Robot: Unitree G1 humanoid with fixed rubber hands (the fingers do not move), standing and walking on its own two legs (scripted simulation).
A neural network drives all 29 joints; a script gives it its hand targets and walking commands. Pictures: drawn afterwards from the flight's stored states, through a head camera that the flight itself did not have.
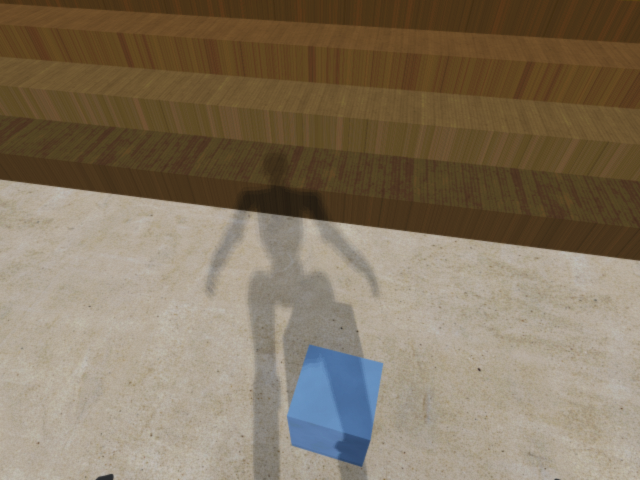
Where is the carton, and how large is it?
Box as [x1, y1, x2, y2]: [287, 344, 382, 466]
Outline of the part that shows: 309,344 287,414 292,445 361,466 370,439 382,363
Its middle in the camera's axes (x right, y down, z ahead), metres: +0.05 +0.48 +1.10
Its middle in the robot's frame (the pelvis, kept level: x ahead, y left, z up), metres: +0.46 -0.03 -0.66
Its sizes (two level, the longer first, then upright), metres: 0.210 0.200 0.250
